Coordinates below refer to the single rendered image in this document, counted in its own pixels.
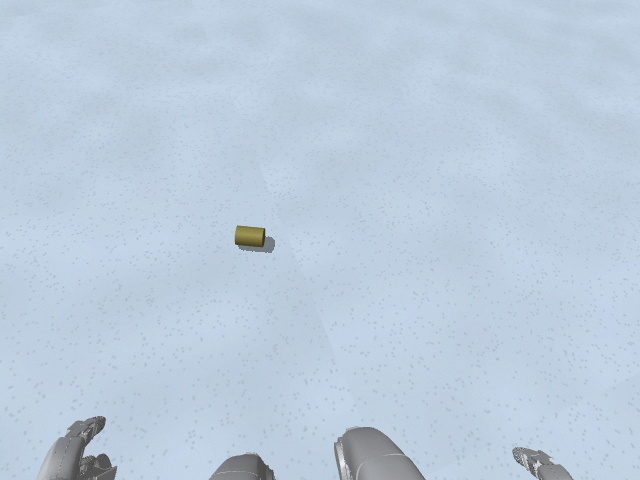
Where can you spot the can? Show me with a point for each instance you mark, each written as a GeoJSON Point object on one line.
{"type": "Point", "coordinates": [250, 236]}

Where can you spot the left robot hand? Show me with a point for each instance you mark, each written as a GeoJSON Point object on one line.
{"type": "Point", "coordinates": [64, 459]}

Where can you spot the right robot hand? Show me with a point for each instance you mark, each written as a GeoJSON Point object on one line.
{"type": "Point", "coordinates": [540, 464]}

